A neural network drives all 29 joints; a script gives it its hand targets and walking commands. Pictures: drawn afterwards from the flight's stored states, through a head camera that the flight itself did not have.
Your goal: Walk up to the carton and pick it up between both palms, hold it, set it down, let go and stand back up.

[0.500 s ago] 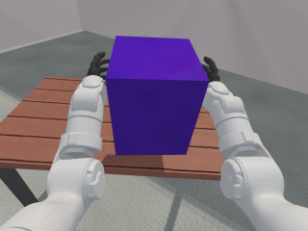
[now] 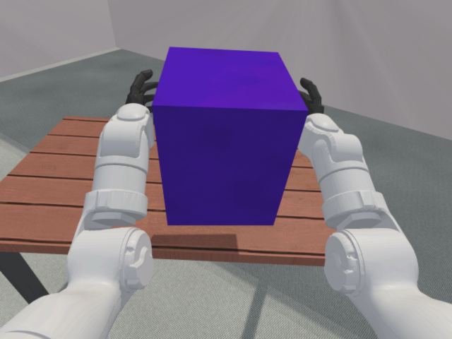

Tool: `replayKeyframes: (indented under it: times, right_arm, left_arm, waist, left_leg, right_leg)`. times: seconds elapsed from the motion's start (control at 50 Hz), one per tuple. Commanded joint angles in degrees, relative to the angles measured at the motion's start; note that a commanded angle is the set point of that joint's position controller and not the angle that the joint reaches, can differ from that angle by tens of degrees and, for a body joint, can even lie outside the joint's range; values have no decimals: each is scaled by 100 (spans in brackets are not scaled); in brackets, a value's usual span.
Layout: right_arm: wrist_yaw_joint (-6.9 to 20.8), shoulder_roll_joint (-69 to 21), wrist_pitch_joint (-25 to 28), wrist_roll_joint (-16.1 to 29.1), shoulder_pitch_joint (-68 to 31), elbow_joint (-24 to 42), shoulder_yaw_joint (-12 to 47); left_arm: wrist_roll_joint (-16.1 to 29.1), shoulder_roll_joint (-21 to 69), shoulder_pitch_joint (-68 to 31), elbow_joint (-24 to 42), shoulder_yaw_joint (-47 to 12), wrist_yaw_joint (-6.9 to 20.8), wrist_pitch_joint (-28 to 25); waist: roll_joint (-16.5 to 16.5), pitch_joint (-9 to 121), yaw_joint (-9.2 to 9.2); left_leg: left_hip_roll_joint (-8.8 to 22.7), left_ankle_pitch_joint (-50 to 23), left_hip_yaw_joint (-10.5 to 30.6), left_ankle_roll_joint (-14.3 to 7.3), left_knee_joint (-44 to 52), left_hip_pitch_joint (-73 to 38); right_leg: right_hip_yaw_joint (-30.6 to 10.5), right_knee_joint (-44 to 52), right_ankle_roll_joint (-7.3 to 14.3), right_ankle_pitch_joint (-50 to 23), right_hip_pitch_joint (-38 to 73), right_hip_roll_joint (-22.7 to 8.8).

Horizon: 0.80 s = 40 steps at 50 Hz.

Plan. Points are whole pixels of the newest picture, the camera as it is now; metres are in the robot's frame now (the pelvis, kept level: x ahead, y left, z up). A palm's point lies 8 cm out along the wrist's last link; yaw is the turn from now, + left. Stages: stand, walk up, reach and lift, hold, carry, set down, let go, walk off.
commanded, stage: reach and lift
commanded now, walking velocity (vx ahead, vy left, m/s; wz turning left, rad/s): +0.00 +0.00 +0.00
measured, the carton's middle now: (222, 138) +0.42 +0.03 +0.20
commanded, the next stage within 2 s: hold in 0.32 s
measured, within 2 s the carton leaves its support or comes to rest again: neither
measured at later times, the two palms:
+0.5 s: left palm (135, 102) +0.38 +0.17 +0.28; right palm (317, 111) +0.40 -0.12 +0.28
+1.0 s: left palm (131, 98) +0.37 +0.17 +0.30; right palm (320, 107) +0.39 -0.12 +0.29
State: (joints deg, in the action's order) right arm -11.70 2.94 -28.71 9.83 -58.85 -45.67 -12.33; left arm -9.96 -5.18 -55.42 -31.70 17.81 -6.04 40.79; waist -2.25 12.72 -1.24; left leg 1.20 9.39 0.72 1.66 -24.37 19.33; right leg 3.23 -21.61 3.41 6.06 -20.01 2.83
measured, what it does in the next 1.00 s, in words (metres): stands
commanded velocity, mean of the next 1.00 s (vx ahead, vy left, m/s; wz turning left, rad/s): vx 0.00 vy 0.00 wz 0.00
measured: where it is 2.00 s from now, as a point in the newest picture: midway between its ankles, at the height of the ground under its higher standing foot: outside the picture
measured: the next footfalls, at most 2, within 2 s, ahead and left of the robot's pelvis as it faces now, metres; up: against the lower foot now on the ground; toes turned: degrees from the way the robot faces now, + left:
none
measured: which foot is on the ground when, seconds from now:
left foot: down 0.00-1.00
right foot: down 0.00-1.00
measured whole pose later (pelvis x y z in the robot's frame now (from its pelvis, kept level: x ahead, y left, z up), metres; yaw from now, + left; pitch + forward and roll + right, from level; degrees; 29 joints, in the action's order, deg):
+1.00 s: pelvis +0.00 +0.00 +0.00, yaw +0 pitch +4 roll +0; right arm -14.5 5.3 -37.6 16.2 -60.7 -40.4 -9.0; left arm -9.9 -5.3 -55.7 -22.7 17.5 -6.0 51.1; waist -0.9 15.2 -1.4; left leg 1.2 9.2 0.7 1.6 -24.4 19.3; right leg 3.2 -21.6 3.4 5.8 -20.0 2.8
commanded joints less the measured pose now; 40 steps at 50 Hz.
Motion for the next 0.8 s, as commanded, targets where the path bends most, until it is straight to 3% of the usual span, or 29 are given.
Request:
replayKeyframes:
  times: [0.0,0.02,0.04,0.06,0.1,0.14,0.16,0.18,0.2,0.22,0.24,0.26,0.28,0.3,0.32,0.34,0.36,0.42,0.46,0.5,0.54,0.56,0.58,0.6,0.62,0.66,0.68,0.72,0.78]
  right_arm:
    - [310,-3824,6,1143,-5695,2122,2229]
    - [329,-3938,-33,1248,-5811,2237,2430]
    - [325,-3877,-28,1135,-5597,2049,2223]
    - [316,-3803,-33,1233,-5729,2303,2395]
    - [334,-3773,-96,1078,-5575,1867,2172]
    - [339,-3838,-127,1272,-5982,2237,2328]
    - [349,-3943,-133,1275,-5743,2189,2333]
    - [337,-3786,-172,1294,-5767,2223,2323]
    - [321,-4080,-182,1504,-5699,2412,2633]
    - [304,-4080,-236,1525,-5587,2304,2629]
    - [292,-4135,-229,1632,-5961,2759,2843]
    - [274,-4108,-268,1627,-5756,2690,2797]
    - [258,-4118,-284,1692,-6071,2977,2817]
    - [201,-3993,-350,1690,-5674,2782,2750]
    - [203,-3964,-375,1640,-5799,2820,2716]
    - [238,-3925,-437,1678,-5882,2596,2700]
    - [250,-3871,-462,1601,-5645,2389,2517]
    - [195,-3681,-575,1459,-5550,2260,2330]
    - [200,-3879,-636,1607,-5640,2391,2516]
    - [240,-3847,-664,1590,-5675,2172,2407]
    - [254,-3922,-583,1791,-5902,2863,2635]
    - [247,-3788,-649,1762,-5831,2679,2574]
    - [237,-3785,-704,1771,-5656,2534,2538]
    - [228,-3855,-705,1865,-5861,2716,2699]
    - [237,-3738,-733,1796,-5863,2563,2540]
    - [246,-3702,-756,1823,-5863,2598,2570]
    - [251,-3776,-757,1853,-5740,2632,2576]
    - [262,-3629,-824,1762,-5895,2441,2367]
    - [276,-3830,-842,1900,-5492,2401,2542]
  left_arm:
    - [1527,3771,-5486,1398,-2663,808,-409]
    - [1428,3799,-5389,1331,-2544,821,-381]
    - [1526,3825,-5545,1545,-2725,788,-395]
    - [1436,3784,-5245,1237,-2655,809,-335]
    - [1369,3681,-5390,1154,-2538,830,-280]
    - [1403,3655,-5216,916,-2373,832,-242]
    - [1408,3672,-5460,1399,-2380,822,-277]
    - [1485,3832,-5487,1475,-2531,823,-235]
    - [1534,3731,-5532,1878,-2596,783,-277]
    - [1516,3731,-5538,1889,-2597,782,-260]
    - [1520,3628,-5382,1776,-2527,776,-233]
    - [1536,3725,-5309,1833,-2618,796,-176]
    - [1587,3743,-5422,1991,-2675,784,-162]
    - [1543,3777,-5268,1839,-2689,786,-122]
    - [1557,3865,-5152,1674,-2749,799,-64]
    - [1450,3622,-5272,1496,-2476,814,-37]
    - [1375,3724,-5222,1497,-2551,833,22]
    - [1390,3788,-5075,1430,-2504,906,138]
    - [1388,3645,-5210,1602,-2458,901,126]
    - [1445,3692,-5488,1684,-2477,868,150]
    - [1656,3873,-5498,2170,-2781,865,158]
    - [1695,3983,-5469,2044,-2805,859,194]
    - [1522,3894,-5388,1962,-2705,852,233]
    - [1628,3931,-5153,1925,-2757,846,267]
    - [1628,3997,-5415,1925,-2835,820,283]
    - [1560,3968,-5117,1618,-2722,848,380]
    - [1603,3984,-5255,2012,-2756,858,348]
    - [1598,3880,-5390,1681,-2618,844,371]
    - [1773,3999,-5570,2437,-2817,789,322]
  waist:
    - [667,2918,-828]
    - [592,2871,-669]
    - [759,2926,-839]
    - [684,2975,-718]
    - [533,2568,-778]
    - [256,2541,-625]
    - [403,2805,-609]
    - [556,2806,-768]
    - [460,3223,-592]
    - [486,3199,-646]
    - [227,3333,-492]
    - [311,3293,-622]
    - [347,3445,-570]
    - [391,3161,-740]
    - [349,3027,-761]
    - [251,2807,-625]
    - [422,2620,-673]
    - [435,2441,-851]
    - [245,2613,-699]
    - [515,2519,-693]
    - [489,3116,-713]
    - [535,2932,-802]
    - [582,2850,-744]
    - [306,2886,-708]
    - [612,2941,-761]
    - [471,2485,-746]
    - [491,2715,-737]
    - [521,2461,-714]
    - [583,2940,-747]
  left_leg:
    - [-560,-386,193,28,303,-870]
    - [-582,-341,204,-36,348,-789]
    - [-520,-265,220,29,335,-886]
    - [-559,-320,205,-1,330,-860]
    - [-505,18,204,9,433,-758]
    - [-499,-42,224,-130,391,-777]
    - [-511,-395,205,-72,341,-847]
    - [-467,-293,232,10,355,-917]
    - [-545,-606,209,-44,269,-982]
    - [-566,-626,220,-25,252,-910]
    - [-564,-631,204,-119,254,-882]
    - [-586,-658,243,-50,229,-824]
    - [-580,-685,221,-70,200,-873]
    - [-550,-511,249,-72,210,-798]
    - [-553,-391,264,-63,296,-770]
    - [-561,-124,257,-143,333,-722]
    - [-533,81,244,-119,328,-632]
    - [-489,-75,231,-35,370,-694]
    - [-526,87,208,-115,340,-649]
    - [-515,73,223,-39,403,-689]
    - [-497,-291,225,3,323,-818]
    - [-461,-252,267,45,327,-848]
    - [-509,-173,261,60,304,-762]
    - [-458,-259,299,-16,318,-758]
    - [-443,-45,318,88,361,-744]
    - [-451,-55,301,5,369,-711]
    - [-446,-226,281,52,328,-704]
    - [-414,263,295,16,428,-673]
    - [-368,-313,324,108,305,-882]
  right_leg:
    - [-348,285,-659,-1212,2977,-123]
    - [-371,282,-654,-1127,3061,-133]
    - [-339,230,-651,-1200,2847,-100]
    - [-362,253,-656,-1137,2951,-155]
    - [-324,306,-645,-644,2785,-112]
    - [-348,369,-664,-552,2708,-65]
    - [-346,233,-661,-1181,2961,-72]
    - [-323,241,-625,-1067,2872,-65]
    - [-398,179,-692,-1497,3151,-72]
    - [-360,166,-720,-1595,3171,-79]
    - [-386,176,-742,-1601,3315,-84]
    - [-416,197,-755,-1615,3296,-105]
    - [-412,158,-733,-1734,3311,-79]
    - [-443,157,-718,-1632,3259,-86]
    - [-415,233,-737,-1448,3064,-56]
    - [-451,350,-738,-812,2900,-109]
    - [-469,367,-676,-515,2778,-96]
    - [-493,369,-656,-766,2846,-140]
    - [-489,373,-682,-470,2830,-107]
    - [-538,403,-649,-480,2687,-125]
    - [-461,258,-649,-992,2987,-43]
    - [-481,294,-631,-970,2786,-44]
    - [-430,283,-631,-964,2882,-28]
    - [-498,289,-630,-1047,2943,-23]
    - [-507,311,-577,-802,2824,-38]
    - [-492,352,-580,-830,2739,-13]
    - [-510,319,-600,-895,2895,-32]
    - [-525,433,-540,-283,2588,-65]
    - [-537,221,-551,-1198,2860,36]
